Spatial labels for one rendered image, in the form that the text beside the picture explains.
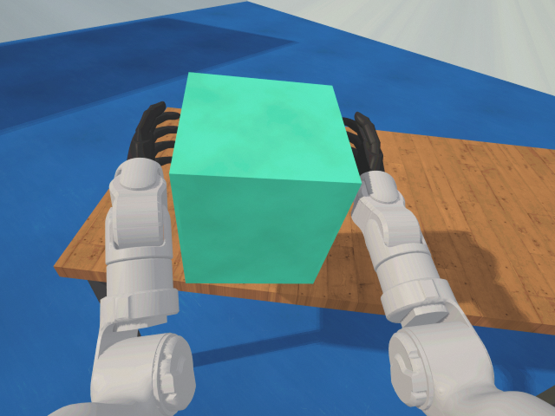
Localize robot left upper arm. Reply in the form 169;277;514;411
48;333;196;416

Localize carton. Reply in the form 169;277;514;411
169;72;362;283

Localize robot right upper arm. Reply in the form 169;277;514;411
388;321;555;416

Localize table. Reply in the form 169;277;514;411
53;107;555;407

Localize robot left hand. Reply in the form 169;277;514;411
127;101;180;166

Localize robot right hand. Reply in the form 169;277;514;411
342;112;385;176

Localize right robot forearm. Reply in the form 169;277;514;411
351;171;494;381

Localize left robot forearm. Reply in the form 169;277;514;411
90;158;180;401

